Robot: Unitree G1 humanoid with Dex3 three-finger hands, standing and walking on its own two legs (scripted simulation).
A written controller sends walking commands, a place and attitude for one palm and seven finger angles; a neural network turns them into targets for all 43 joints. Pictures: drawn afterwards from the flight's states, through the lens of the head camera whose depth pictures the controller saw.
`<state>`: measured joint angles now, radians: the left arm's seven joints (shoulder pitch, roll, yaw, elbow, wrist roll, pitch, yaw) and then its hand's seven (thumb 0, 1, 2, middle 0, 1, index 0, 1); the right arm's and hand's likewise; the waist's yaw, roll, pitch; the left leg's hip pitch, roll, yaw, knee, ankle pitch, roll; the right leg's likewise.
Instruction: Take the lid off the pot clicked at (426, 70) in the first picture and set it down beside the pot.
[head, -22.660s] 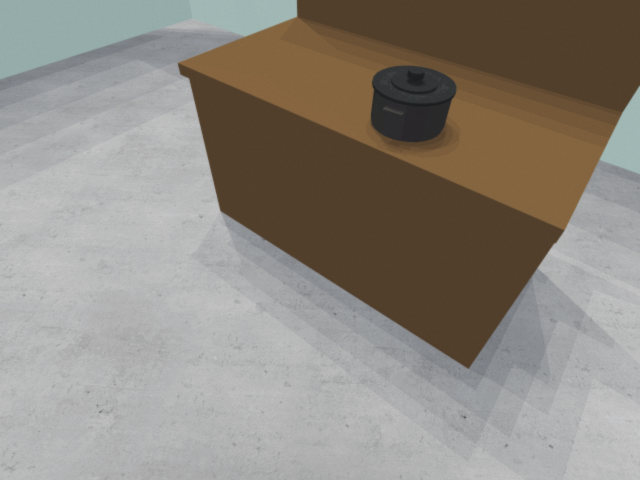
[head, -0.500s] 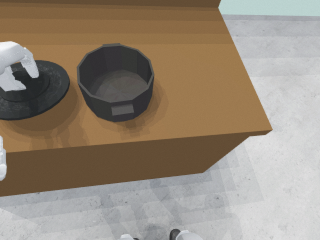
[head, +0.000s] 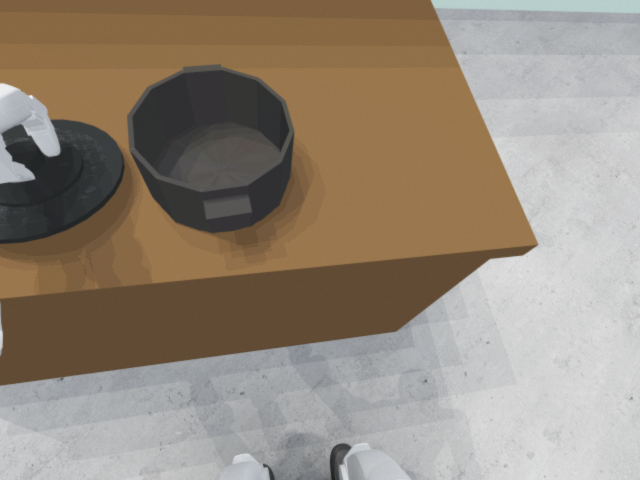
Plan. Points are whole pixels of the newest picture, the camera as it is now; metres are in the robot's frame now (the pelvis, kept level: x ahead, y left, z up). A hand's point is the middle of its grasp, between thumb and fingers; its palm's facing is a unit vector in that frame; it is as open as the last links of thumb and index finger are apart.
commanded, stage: lower the lid onto the table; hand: left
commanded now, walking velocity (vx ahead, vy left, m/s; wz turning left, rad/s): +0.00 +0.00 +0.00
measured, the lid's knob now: (23, 157) +0.52 +0.32 +0.02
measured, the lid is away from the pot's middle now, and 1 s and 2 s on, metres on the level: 0.23 0.24 0.24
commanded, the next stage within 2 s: open the fingers wide in 0.36 s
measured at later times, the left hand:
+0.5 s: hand (6, 178) +0.48 +0.32 +0.03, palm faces -0.48 -0.12 -0.87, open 6.8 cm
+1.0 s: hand (2, 194) +0.46 +0.33 +0.03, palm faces -0.45 -0.12 -0.88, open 7.2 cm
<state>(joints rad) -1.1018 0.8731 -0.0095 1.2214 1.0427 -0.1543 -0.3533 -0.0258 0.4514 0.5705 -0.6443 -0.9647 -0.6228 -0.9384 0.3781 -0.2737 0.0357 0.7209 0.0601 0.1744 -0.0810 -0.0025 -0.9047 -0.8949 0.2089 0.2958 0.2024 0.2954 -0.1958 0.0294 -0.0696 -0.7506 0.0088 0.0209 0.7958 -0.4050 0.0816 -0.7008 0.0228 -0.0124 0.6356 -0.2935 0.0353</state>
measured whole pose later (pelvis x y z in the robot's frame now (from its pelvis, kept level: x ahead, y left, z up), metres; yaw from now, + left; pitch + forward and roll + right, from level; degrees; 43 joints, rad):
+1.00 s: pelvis -0.02 +0.01 -0.01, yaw +0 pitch +21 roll -6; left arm -1.00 0.82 0.02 1.15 1.04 -0.18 -0.28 0.00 0.44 0.59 -0.55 -1.02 -0.55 -1.00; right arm 0.35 -0.27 0.02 0.68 0.06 0.23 -0.05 0.00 -0.91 -0.89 0.21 0.30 0.20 0.30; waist -0.16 0.04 -0.10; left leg -0.82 0.00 0.02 0.87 -0.42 0.10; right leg -0.77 0.02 -0.01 0.71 -0.31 0.02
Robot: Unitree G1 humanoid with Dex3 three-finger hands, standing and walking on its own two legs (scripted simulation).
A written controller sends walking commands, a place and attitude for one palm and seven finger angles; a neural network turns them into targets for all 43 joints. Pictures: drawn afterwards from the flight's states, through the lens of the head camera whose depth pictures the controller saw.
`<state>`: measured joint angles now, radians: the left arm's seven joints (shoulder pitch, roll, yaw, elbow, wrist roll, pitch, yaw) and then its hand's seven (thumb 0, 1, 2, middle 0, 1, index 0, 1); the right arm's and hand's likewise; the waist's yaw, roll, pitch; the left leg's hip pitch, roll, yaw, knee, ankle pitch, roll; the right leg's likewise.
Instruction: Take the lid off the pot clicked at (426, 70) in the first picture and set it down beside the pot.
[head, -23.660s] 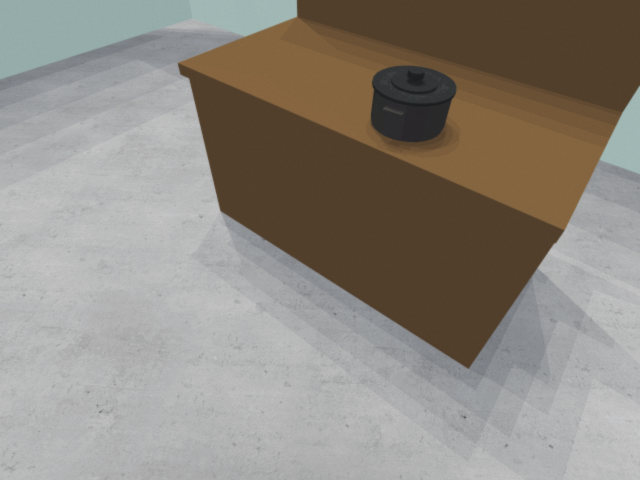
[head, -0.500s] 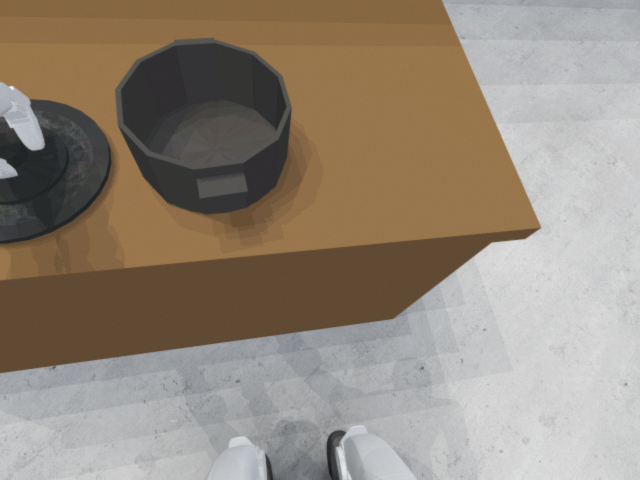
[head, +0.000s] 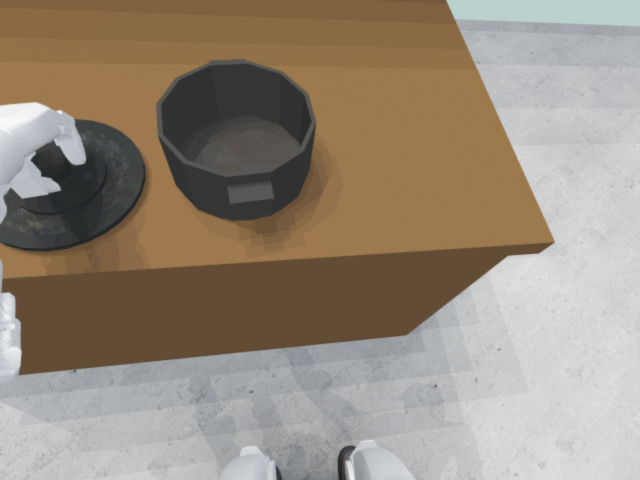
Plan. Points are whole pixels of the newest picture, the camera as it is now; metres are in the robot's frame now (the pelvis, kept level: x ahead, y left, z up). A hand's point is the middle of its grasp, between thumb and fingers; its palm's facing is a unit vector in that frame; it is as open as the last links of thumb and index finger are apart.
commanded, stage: open the fingers wide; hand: left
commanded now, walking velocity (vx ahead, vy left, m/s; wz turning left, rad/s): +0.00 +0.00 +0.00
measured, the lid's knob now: (50, 166) +0.51 +0.32 +0.01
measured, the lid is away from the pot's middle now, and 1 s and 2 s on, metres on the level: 0.24 0.24 0.24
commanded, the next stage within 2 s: raise the empty hand in 0.56 s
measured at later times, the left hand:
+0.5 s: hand (40, 177) +0.48 +0.31 +0.04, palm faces -0.46 -0.12 -0.88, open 10.8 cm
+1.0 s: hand (24, 159) +0.48 +0.31 +0.07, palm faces -0.44 -0.12 -0.89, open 11.0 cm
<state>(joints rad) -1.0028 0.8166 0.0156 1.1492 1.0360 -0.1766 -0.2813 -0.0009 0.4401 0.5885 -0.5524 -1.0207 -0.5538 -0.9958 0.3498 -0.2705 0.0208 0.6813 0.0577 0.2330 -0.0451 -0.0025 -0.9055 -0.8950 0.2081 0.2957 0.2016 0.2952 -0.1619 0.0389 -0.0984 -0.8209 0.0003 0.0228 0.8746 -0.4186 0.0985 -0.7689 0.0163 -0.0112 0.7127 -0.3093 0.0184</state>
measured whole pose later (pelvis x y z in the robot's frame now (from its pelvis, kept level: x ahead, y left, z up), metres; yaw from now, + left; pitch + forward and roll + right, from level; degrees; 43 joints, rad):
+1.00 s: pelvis +0.00 +0.00 +0.01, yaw +0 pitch +19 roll -5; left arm -1.04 0.82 -0.02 1.16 1.03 -0.14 -0.30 0.00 0.05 0.54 -0.32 -0.93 -0.33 -0.92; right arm 0.36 -0.27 0.02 0.70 0.07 0.21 -0.05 0.00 -0.91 -0.90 0.21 0.30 0.20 0.30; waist -0.16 0.04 -0.10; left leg -0.77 0.00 0.02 0.83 -0.40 0.10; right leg -0.72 0.02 -0.01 0.67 -0.29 0.02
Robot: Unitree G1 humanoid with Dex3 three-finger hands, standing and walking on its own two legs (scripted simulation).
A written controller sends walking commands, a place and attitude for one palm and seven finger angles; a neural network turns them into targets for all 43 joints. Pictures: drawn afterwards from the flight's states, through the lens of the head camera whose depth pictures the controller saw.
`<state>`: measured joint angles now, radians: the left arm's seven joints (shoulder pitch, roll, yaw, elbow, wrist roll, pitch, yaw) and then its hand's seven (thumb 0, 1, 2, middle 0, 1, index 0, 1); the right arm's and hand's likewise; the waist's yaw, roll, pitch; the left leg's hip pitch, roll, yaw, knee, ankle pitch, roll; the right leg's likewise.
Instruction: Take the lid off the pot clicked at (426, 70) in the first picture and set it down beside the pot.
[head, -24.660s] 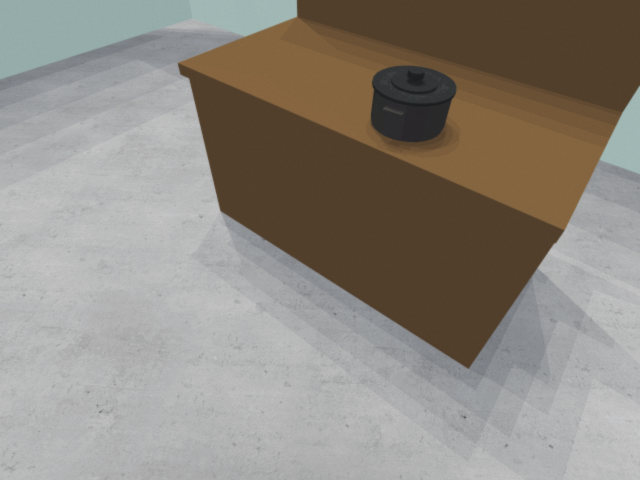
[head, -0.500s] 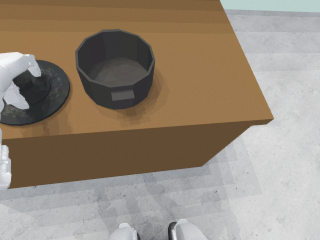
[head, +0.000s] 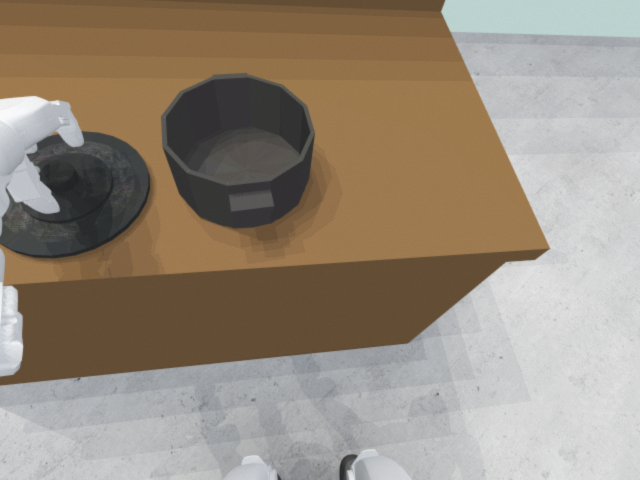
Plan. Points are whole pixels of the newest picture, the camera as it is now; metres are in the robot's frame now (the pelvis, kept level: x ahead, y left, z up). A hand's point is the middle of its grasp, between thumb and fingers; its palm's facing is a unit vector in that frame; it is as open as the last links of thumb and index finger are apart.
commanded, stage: raise the empty hand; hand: left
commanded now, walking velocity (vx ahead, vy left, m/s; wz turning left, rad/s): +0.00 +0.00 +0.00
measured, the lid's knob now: (59, 176) +0.51 +0.32 +0.00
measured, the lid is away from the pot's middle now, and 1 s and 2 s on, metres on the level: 0.24 0.24 0.24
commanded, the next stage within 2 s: draw the hand back to the body in 0.96 s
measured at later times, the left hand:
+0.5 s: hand (20, 130) +0.49 +0.30 +0.12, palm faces -0.41 -0.10 -0.91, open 11.0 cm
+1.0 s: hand out of the picture +0.48 +0.31 +0.16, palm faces -0.39 -0.13 -0.91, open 11.0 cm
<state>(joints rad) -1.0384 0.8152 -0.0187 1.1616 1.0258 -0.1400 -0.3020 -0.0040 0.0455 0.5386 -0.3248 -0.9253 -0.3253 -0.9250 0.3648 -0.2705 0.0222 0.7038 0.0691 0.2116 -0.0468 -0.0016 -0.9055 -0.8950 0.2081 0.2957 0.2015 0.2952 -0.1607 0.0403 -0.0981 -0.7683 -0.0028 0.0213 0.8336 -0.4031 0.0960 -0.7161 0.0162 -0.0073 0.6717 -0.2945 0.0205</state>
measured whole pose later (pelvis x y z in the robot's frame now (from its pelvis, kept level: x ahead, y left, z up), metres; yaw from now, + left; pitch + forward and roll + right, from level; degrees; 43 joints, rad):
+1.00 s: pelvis +0.02 -0.02 +0.02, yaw +1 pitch +13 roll -3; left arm -1.09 0.85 -0.06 1.09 0.95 -0.10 -0.44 0.00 0.04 0.54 -0.32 -0.93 -0.32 -0.93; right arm 0.34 -0.29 0.01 0.70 0.10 0.20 -0.04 0.00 -0.91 -0.90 0.21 0.30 0.20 0.30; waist -0.12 0.04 -0.07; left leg -0.51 -0.01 0.02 0.62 -0.34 0.08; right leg -0.47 0.01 0.00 0.49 -0.25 0.03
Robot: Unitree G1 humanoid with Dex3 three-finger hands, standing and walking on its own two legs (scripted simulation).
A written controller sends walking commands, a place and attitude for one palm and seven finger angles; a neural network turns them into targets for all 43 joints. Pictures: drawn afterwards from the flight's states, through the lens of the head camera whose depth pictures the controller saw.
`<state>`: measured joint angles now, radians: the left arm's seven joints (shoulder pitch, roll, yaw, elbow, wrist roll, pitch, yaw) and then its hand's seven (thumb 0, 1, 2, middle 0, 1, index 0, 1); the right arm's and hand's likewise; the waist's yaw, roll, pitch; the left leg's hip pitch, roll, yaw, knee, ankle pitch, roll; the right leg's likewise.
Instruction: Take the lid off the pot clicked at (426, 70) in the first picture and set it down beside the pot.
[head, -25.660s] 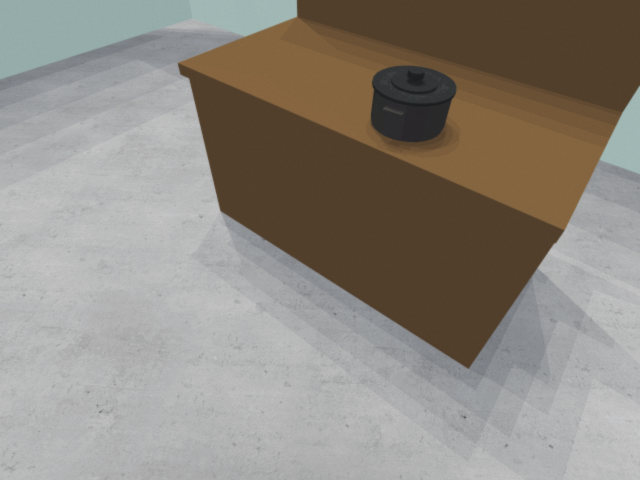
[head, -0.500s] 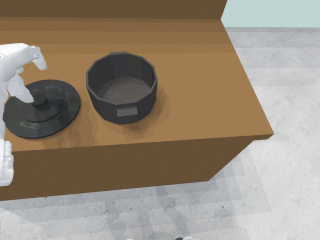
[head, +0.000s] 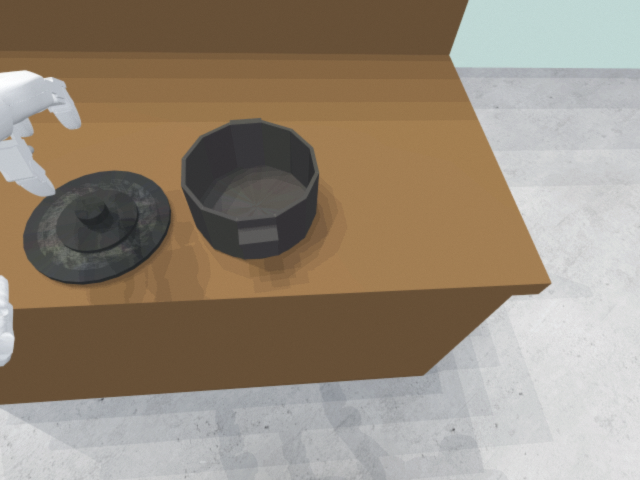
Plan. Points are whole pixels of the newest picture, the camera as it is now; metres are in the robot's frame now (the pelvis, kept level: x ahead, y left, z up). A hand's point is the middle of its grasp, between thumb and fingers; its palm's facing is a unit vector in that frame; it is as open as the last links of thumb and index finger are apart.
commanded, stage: draw the hand back to the body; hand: left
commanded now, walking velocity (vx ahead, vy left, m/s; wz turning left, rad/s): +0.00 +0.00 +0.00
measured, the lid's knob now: (92, 211) +0.50 +0.32 -0.02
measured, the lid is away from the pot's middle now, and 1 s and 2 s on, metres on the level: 0.24 0.24 0.24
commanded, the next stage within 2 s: none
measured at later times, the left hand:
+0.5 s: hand (16, 184) +0.42 +0.31 +0.13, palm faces -0.34 -0.09 -0.94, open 11.0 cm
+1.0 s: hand (38, 182) +0.38 +0.26 +0.18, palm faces +0.42 -0.87 -0.26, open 10.2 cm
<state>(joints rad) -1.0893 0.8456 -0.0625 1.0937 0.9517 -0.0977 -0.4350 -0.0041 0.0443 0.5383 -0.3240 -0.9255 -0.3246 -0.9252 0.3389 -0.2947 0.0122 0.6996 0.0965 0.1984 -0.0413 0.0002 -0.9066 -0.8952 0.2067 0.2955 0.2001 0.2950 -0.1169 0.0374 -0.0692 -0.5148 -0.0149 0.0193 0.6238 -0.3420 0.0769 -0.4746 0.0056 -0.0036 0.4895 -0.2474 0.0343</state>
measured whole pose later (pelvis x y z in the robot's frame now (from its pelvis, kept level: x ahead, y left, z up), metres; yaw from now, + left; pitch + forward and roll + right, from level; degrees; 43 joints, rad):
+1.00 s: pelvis +0.01 -0.02 +0.01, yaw +0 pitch +1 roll -2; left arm -0.35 0.46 0.32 0.34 -0.04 -0.06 0.09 0.00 0.22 0.62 -0.29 -0.79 -0.29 -0.79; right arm 0.27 -0.26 0.02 0.67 0.04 -0.02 -0.04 0.01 -0.91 -0.90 0.21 0.30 0.20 0.30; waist -0.02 0.03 0.00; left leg -0.18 -0.01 0.03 0.47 -0.31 0.04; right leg -0.17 0.02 0.01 0.39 -0.24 0.01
